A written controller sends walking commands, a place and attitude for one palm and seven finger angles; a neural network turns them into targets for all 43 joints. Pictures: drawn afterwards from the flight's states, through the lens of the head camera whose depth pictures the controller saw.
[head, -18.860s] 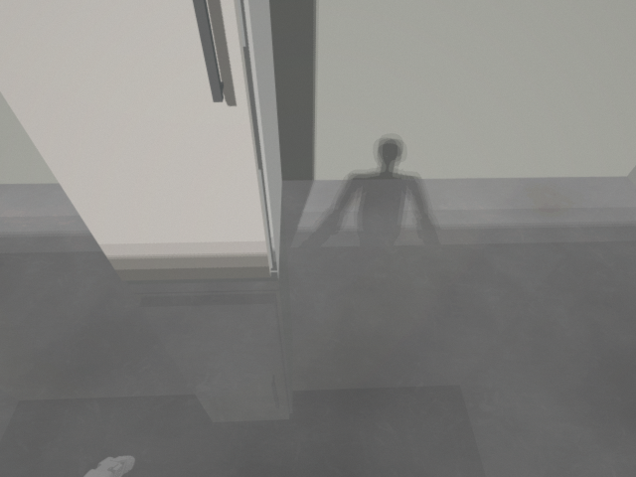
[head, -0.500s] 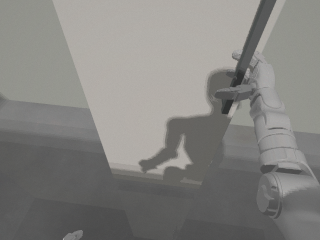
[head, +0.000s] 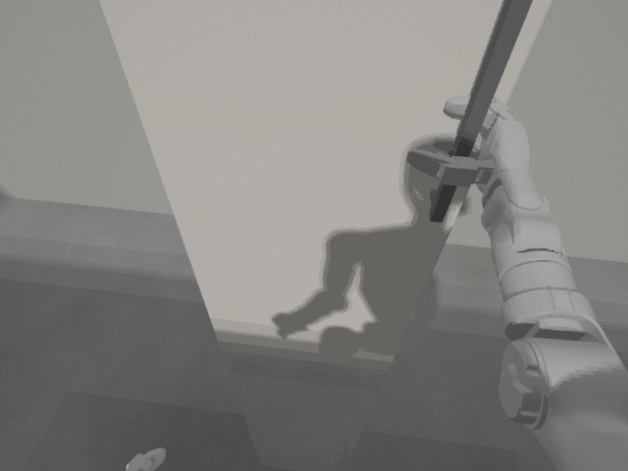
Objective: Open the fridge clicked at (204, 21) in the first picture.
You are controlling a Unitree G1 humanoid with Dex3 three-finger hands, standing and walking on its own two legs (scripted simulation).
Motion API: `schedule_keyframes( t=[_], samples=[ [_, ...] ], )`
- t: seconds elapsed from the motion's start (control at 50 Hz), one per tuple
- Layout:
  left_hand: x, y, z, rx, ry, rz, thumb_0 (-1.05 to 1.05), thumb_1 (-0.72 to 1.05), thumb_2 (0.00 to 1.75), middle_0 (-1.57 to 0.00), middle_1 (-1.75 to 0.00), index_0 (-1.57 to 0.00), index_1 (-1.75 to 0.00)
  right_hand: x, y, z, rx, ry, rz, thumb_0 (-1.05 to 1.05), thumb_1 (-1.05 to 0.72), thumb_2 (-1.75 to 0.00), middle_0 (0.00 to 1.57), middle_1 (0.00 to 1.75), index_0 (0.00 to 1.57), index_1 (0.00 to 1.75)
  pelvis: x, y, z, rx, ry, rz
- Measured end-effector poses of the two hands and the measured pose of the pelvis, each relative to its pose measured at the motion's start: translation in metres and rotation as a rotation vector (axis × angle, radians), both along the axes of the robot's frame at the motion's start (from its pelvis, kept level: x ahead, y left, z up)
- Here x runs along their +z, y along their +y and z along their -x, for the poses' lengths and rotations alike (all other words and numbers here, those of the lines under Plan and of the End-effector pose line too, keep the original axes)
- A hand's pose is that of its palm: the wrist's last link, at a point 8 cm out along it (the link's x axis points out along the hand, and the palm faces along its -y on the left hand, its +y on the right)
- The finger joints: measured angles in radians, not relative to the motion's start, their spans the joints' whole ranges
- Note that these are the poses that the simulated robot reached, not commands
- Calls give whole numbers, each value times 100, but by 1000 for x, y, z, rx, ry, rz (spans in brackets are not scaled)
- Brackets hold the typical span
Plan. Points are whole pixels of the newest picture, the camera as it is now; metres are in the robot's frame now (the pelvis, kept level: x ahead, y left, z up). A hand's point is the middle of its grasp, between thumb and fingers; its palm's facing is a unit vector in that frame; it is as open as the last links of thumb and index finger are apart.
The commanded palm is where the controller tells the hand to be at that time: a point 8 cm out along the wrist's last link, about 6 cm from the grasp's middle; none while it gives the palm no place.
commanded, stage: grip the handle and tug to test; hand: right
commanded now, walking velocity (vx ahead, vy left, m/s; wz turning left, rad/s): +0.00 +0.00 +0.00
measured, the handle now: (472, 105) +0.52 -0.14 +0.23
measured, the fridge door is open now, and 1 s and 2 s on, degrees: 0 0 14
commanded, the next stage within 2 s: pull the door a little, standing still in 1.06 s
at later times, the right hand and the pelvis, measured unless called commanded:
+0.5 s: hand (451, 150) +0.47 -0.12 +0.20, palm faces +0.04 +1.00 +0.01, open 5.3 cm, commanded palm +0.44 -0.16 +0.20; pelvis +0.00 +0.00 +0.00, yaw -1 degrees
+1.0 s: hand (451, 151) +0.46 -0.11 +0.20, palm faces +0.03 +1.00 +0.02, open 5.5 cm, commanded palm +0.41 -0.16 +0.20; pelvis +0.02 +0.00 +0.00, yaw +1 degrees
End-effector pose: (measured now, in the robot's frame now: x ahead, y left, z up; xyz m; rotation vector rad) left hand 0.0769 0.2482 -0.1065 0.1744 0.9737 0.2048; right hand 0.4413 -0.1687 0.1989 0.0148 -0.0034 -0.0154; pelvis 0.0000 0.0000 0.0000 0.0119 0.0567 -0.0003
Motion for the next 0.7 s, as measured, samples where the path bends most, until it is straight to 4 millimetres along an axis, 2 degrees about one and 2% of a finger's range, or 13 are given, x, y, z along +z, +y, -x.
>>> schedule_keyframes(
  t=[0.36, 0.7],
  samples=[
    [-2, 2, 3, -12, 12, 2, 1, 90, 90, -20, -30, -20, -30, 0, -1, -1, -18, 2, 7, 1, -74, -83, 41, 137, 42, 137, 0, 2, 0, -7, 4, 1],
    [-1, 3, -9, -30, -5, 4, 1, 90, 90, -20, -30, -20, -30, 1, 0, -1, -21, 2, 9, 1, -74, -83, 41, 140, 41, 139, 0, 4, -2, -14, 6, 2]
  ],
)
